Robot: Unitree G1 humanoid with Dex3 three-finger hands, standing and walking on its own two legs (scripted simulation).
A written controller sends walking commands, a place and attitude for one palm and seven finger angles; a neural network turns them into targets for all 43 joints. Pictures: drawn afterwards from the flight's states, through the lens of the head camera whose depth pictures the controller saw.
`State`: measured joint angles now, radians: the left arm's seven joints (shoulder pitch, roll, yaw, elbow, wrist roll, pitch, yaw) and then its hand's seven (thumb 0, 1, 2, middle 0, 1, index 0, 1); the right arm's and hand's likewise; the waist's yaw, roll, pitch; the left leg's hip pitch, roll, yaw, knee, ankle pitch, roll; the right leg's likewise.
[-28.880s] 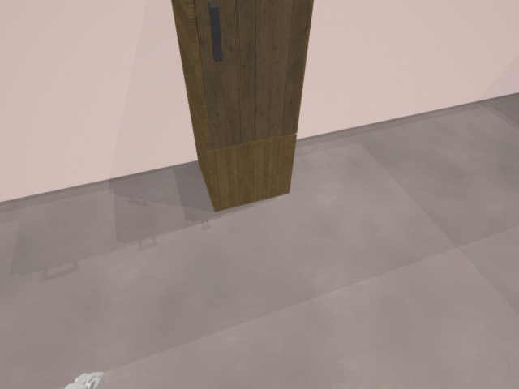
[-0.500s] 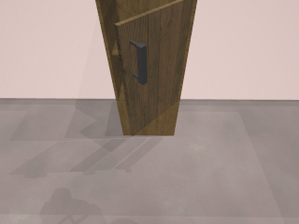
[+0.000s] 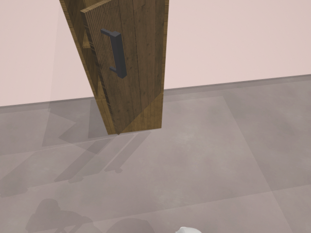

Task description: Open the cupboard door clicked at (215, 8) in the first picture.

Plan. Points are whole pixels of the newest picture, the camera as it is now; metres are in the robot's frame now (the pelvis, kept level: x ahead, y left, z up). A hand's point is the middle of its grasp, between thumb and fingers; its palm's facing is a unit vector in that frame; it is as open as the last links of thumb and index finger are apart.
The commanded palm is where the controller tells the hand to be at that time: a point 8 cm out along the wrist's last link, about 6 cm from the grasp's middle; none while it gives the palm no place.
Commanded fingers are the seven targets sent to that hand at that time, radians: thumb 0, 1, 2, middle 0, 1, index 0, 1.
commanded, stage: walk to a spot facing it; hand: left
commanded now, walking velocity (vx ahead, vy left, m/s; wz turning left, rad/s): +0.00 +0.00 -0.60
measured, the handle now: (113, 54) +0.60 +0.17 +0.11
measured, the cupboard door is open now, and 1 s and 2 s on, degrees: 45 45 45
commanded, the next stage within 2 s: none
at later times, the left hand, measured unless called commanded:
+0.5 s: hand out of the picture +0.11 +0.14 -0.17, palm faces -0.22 -0.94 -0.24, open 7.4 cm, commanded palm none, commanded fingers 0.00 0.90 0.90 -0.20 -0.30 -0.20 -0.30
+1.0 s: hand (142, 200) +0.23 +0.06 -0.16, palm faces -0.56 -0.77 -0.30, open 7.4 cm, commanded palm none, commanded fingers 0.00 0.90 0.90 -0.20 -0.30 -0.20 -0.30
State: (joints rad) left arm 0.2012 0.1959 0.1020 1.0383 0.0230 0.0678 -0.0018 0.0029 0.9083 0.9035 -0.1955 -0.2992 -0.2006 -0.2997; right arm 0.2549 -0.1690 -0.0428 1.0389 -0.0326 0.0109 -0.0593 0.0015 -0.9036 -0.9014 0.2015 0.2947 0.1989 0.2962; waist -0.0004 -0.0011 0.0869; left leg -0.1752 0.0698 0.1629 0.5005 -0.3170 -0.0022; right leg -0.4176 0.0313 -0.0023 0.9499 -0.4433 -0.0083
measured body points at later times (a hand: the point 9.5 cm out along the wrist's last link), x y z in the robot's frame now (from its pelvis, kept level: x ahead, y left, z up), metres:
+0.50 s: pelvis +0.01 -0.04 +0.00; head +0.07 -0.05 +0.45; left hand +0.12 +0.19 -0.15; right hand +0.08 -0.32 -0.13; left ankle +0.05 +0.10 -0.70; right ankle +0.00 -0.14 -0.74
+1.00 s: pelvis +0.02 -0.06 -0.01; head +0.06 -0.12 +0.43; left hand +0.26 +0.10 -0.14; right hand -0.11 -0.29 -0.17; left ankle +0.06 +0.09 -0.70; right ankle -0.03 -0.14 -0.74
